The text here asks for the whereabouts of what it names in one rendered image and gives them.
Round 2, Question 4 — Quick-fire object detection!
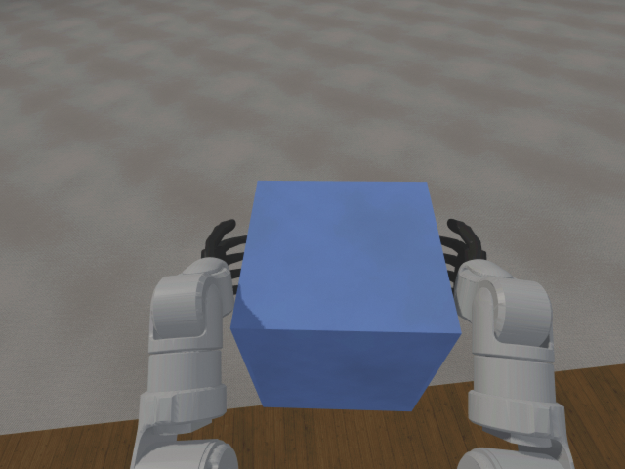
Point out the robot right upper arm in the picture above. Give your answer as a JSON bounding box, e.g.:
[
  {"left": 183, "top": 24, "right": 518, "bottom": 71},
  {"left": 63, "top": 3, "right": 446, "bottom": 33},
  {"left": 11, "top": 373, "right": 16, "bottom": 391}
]
[{"left": 457, "top": 448, "right": 564, "bottom": 469}]

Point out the robot left upper arm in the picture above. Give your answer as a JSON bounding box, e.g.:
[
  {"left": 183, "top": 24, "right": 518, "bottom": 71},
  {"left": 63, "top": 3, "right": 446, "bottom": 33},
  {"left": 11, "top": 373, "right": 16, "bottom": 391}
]
[{"left": 134, "top": 439, "right": 238, "bottom": 469}]

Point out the right robot forearm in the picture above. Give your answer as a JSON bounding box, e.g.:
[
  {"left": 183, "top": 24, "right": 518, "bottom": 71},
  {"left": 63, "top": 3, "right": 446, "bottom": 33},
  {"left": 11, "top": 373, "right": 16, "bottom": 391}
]
[{"left": 454, "top": 259, "right": 575, "bottom": 469}]

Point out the robot right hand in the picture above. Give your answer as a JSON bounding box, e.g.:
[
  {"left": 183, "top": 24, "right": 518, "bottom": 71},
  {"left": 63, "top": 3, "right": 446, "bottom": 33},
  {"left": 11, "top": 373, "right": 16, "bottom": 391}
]
[{"left": 439, "top": 219, "right": 486, "bottom": 298}]

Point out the left robot forearm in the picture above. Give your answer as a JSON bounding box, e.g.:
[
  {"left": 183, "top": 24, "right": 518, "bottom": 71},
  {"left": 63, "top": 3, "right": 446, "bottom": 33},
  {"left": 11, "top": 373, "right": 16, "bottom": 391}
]
[{"left": 130, "top": 257, "right": 234, "bottom": 469}]

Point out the carton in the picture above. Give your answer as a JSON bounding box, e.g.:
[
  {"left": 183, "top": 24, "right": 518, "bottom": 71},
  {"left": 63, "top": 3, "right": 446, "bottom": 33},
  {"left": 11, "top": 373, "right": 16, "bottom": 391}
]
[{"left": 230, "top": 181, "right": 462, "bottom": 411}]

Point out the robot left hand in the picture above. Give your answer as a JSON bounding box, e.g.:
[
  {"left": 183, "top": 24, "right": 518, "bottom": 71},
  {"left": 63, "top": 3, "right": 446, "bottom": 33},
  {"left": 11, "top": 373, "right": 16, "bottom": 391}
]
[{"left": 201, "top": 219, "right": 247, "bottom": 295}]

